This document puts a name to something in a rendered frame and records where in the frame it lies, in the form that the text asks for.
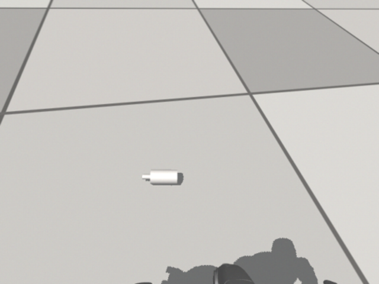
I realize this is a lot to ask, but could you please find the bottle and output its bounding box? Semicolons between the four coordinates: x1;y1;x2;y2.
142;170;178;184

